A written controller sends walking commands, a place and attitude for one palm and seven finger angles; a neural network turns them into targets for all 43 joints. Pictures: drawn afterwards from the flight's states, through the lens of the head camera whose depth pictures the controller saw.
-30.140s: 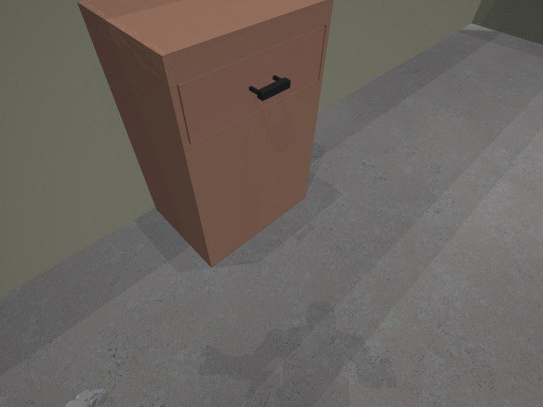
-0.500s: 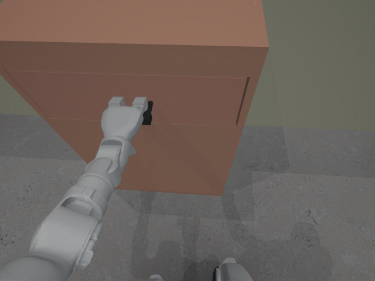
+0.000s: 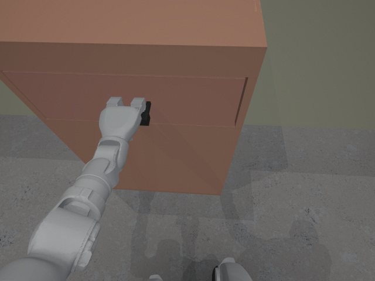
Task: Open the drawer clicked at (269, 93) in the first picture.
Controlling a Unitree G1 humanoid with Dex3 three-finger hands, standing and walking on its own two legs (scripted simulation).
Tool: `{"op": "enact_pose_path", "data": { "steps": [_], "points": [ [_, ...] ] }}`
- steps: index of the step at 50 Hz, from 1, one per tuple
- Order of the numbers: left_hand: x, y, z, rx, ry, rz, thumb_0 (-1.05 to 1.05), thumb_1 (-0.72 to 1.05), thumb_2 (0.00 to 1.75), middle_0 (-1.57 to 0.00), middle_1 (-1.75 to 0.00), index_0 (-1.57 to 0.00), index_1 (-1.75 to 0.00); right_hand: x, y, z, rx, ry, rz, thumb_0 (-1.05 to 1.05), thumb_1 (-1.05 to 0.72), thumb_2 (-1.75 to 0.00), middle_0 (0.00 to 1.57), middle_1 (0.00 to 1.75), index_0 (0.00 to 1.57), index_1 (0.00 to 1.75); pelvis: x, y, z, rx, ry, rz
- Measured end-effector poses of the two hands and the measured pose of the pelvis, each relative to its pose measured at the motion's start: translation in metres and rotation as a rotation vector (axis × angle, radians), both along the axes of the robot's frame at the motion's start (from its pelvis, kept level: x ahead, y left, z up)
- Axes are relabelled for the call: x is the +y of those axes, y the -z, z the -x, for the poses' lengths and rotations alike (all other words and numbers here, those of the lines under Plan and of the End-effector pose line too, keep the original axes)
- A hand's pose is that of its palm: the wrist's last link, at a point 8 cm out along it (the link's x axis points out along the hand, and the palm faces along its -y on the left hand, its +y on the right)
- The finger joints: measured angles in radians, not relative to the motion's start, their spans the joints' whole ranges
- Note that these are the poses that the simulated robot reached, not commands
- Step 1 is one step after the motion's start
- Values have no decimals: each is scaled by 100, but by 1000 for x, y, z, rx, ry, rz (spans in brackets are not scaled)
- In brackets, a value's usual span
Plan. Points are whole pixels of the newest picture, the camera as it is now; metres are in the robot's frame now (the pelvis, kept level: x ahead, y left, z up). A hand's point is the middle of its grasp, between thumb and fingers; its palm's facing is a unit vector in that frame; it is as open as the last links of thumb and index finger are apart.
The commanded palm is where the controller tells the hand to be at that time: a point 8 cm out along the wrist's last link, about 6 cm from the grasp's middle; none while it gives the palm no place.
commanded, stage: pull the drawer open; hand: left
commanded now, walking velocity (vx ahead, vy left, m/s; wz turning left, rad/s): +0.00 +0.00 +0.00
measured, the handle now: (127, 111) +0.51 +0.14 +0.01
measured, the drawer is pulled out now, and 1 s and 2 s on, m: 0.00 0.13 0.22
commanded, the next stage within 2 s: none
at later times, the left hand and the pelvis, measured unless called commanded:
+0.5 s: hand (124, 148) +0.41 +0.14 -0.01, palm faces -0.02 -0.05 -1.00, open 5.7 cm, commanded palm +0.37 +0.15 +0.05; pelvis +0.02 +0.00 +0.01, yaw -1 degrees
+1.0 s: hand (117, 182) +0.33 +0.15 -0.01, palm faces -0.02 -0.08 -1.00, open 5.7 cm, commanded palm +0.30 +0.16 +0.05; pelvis +0.02 +0.00 +0.01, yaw +0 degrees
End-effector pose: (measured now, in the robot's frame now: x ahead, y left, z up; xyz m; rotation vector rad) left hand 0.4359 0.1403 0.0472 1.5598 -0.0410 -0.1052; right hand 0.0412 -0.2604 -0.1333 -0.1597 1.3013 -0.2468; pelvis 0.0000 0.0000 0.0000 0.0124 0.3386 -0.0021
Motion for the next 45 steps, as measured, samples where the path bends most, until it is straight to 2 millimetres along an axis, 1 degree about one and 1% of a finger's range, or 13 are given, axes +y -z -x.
{"op": "enact_pose_path", "data": {
  "steps": [10,16,22,32,36,40,45],
  "points": [
    [1,0,2,4,2,15,0,70,78,-34,-135,-39,-133,1,-3,-3,-15,19,-3,0,-91,-90,20,30,20,30,1,-3,-4,-2,20,-2],
    [3,1,15,-4,2,26,1,71,78,-32,-135,-39,-133,3,-7,-15,-37,31,-18,0,-91,-90,20,30,20,30,3,-7,-12,-11,30,1],
    [5,2,34,-20,-3,34,1,70,80,-30,-135,-39,-134,6,-11,-40,-68,4,-30,1,-91,-90,20,30,20,30,4,-10,-20,-30,25,6],
    [7,1,65,-14,-25,50,1,70,79,-29,-135,-40,-133,12,-23,-102,-189,-71,-41,1,-91,-90,20,30,20,30,3,-14,-28,-69,10,11],
    [8,1,76,-10,-30,55,2,70,79,-28,-135,-41,-133,17,-28,-122,-237,-106,-49,1,-91,-90,20,30,20,30,2,-14,-29,-81,5,11],
    [10,1,90,-8,-35,63,2,70,79,-28,-135,-42,-132,21,-31,-136,-279,-129,-63,1,-91,-90,20,30,20,30,0,-14,-29,-90,6,9],
    [12,1,109,-13,-38,69,2,70,79,-27,-135,-42,-131,25,-33,-144,-310,-152,-77,1,-91,-90,20,30,20,30,-2,-13,-28,-102,7,8]
  ]
}}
